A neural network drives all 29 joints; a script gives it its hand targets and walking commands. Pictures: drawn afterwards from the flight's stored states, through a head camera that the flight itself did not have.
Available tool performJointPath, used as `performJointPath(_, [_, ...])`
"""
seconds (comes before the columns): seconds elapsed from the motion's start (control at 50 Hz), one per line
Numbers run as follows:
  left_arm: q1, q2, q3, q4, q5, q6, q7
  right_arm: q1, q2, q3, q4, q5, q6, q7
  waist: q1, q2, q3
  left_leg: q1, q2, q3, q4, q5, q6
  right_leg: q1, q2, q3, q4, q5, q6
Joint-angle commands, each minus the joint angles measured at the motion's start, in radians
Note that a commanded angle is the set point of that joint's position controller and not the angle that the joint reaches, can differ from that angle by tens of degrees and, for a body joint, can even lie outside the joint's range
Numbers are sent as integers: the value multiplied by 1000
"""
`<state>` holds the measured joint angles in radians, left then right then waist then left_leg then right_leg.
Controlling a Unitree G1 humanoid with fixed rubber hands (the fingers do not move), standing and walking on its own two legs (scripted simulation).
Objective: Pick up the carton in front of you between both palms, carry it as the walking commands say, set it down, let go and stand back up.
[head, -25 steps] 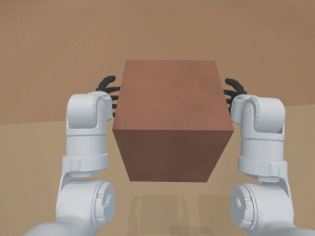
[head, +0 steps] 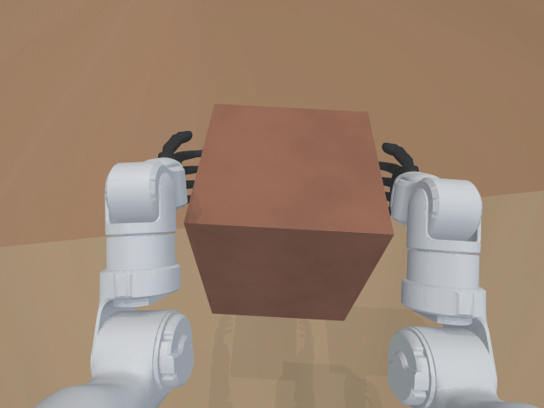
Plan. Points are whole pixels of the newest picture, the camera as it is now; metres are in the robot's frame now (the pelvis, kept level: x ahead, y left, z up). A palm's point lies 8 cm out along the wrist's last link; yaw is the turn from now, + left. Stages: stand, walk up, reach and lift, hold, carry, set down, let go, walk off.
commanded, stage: carry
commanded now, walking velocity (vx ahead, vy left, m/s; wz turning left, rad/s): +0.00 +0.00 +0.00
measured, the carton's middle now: (284, 220) +0.38 -0.01 +0.06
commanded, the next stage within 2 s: none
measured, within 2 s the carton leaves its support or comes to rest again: neither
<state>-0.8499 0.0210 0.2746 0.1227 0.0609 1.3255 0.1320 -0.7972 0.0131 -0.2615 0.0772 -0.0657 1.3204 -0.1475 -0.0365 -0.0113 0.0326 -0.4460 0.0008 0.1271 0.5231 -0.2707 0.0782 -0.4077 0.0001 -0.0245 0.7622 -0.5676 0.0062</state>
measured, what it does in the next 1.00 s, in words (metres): steps on the spot: right foot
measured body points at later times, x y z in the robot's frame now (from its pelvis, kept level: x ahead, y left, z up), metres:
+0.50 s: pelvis +0.10 -0.02 +0.00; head +0.08 -0.02 +0.45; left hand +0.45 +0.14 +0.11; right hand +0.46 -0.16 +0.12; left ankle +0.07 +0.08 -0.73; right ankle +0.05 -0.12 -0.73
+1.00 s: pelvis +0.09 -0.02 +0.00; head +0.06 -0.02 +0.45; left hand +0.44 +0.14 +0.12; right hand +0.44 -0.17 +0.12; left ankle +0.07 +0.08 -0.73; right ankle +0.05 -0.12 -0.73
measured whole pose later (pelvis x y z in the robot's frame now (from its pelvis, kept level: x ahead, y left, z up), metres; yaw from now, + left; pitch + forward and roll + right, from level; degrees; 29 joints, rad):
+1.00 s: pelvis +0.09 -0.02 +0.00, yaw +0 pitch +0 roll +0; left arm -0.66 0.00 0.20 0.25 0.07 1.22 0.12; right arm -0.65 -0.01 -0.18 0.25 -0.06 1.23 -0.13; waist 0.00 -0.01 -0.10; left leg -0.22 0.01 0.12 0.58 -0.46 0.03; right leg -0.17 -0.01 -0.07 0.53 -0.47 0.00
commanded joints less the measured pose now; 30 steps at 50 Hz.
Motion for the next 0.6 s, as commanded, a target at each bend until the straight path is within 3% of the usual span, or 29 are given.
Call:
performJointPath(0.0, [-710,-1100,-589,-141,-402,-31,-191,-865,1088,630,-217,506,-25,238,10,167,-684,573,219,-213,-37,602,84,79,18,-30,-220,111,5])
performJointPath(0.04, [-697,-1076,-590,-165,-388,-29,-184,-862,1066,646,-235,502,-20,236,28,131,-694,457,181,-139,12,453,46,275,-11,-47,-387,390,-5])
performJointPath(0.06, [-694,-1063,-589,-164,-385,-21,-187,-841,1046,647,-218,488,-18,235,32,106,-699,356,168,-131,30,360,19,384,-75,10,-387,453,-15])
performJointPath(0.08, [-683,-1048,-595,-155,-379,-16,-193,-835,1033,654,-203,479,-12,235,43,8,-716,256,136,-109,56,305,-13,469,-169,100,-285,711,-49])
performJointPath(0.1, [-676,-1035,-607,-139,-371,-13,-197,-842,1027,658,-186,475,-4,237,46,-57,-696,235,109,-98,41,222,-30,471,-190,95,-219,895,-80])
performJointPath(0.12, [-660,-1028,-608,-122,-373,-9,-203,-834,1022,659,-151,471,1,239,44,-80,-677,237,103,-92,56,209,-35,460,-189,85,-199,954,-84])
performJointPath(0.2, [-624,-1031,-595,-14,-377,-1,-235,-754,1034,624,15,447,5,251,35,-57,-632,290,102,-89,102,365,-31,380,-154,58,-167,968,-61])
performJointPath(0.34, [-598,-1132,-532,111,-386,-50,-271,-642,1103,517,178,388,-50,277,32,-5,-527,333,110,-101,96,381,-34,305,-139,56,-194,829,-43])
performJointPath(0.46, [-637,-1180,-590,15,-429,-118,-267,-662,1140,559,86,410,-119,275,34,14,-496,367,119,-112,68,365,-31,301,-128,51,-222,707,-42])
performJointPath(0.58, [-603,-1154,-640,-79,-464,-123,-247,-658,1122,626,-40,449,-127,248,36,13,-543,399,121,-113,65,367,-25,341,-122,40,-220,679,-48])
